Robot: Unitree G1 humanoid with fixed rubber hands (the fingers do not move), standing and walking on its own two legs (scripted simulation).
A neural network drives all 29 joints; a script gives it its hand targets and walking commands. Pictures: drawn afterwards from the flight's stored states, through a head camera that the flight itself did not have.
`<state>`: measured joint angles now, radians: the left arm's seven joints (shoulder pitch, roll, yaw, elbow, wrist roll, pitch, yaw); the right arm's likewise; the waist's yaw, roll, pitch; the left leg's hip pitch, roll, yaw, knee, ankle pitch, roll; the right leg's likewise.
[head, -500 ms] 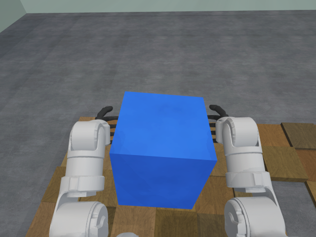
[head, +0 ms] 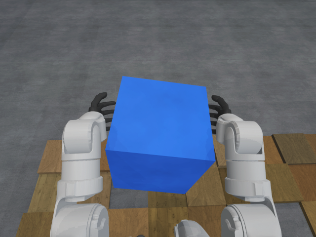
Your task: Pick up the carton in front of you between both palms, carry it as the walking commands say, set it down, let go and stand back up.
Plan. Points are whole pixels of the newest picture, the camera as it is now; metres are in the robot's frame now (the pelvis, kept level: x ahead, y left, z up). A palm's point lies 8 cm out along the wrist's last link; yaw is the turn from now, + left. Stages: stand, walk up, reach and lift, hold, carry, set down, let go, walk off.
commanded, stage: carry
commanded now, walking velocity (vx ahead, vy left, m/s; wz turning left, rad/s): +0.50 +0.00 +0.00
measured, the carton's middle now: (156, 140) +0.36 -0.01 +0.01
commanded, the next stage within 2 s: none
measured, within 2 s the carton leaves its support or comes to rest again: neither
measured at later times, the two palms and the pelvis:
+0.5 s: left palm (120, 28) +0.67 +0.08 +0.15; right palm (215, 28) +0.68 -0.22 +0.14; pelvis +0.29 -0.08 -0.02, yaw +2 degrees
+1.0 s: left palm out of the picture +0.98 +0.09 +0.10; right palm (192, 3) +0.97 -0.21 +0.09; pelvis +0.59 -0.05 -0.01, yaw +1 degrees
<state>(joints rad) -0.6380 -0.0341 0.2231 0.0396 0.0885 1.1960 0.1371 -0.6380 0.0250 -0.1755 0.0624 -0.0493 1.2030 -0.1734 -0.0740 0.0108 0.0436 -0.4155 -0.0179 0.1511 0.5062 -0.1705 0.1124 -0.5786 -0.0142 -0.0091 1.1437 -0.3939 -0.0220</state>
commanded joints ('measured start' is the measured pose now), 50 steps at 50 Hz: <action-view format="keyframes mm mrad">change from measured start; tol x32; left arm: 1 -670 -1061 -664 -105 -402 -21 -210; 23 -1065 -1001 -392 59 -488 184 -246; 50 -735 -1009 -649 -244 -413 40 -214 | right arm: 1 -823 1137 678 -195 524 -27 307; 30 -981 1185 403 93 397 99 241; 50 -910 1078 701 -393 493 11 244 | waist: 1 10 78 -580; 14 19 125 -409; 18 116 -349 -602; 38 158 -131 -419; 43 -43 302 -914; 50 -4 46 -684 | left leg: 1 511 285 -339 -158 333 112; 15 434 160 -80 148 370 -29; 18 -272 -30 -89 741 -396 -107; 33 -669 80 -77 671 -68 -87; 40 119 -103 112 69 215 -8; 42 806 256 -445 53 207 233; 50 619 275 -460 -60 213 132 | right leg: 1 -66 -26 -7 -186 22 20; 13 49 -18 -62 -688 456 -3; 16 488 -17 -122 -748 465 -11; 18 919 -376 473 -648 563 -180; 25 657 -263 243 -809 433 -169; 40 609 -121 -51 -544 1257 -77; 42 126 -19 -28 112 812 49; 43 1 139 16 349 -29 57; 50 -144 -33 73 26 -15 -11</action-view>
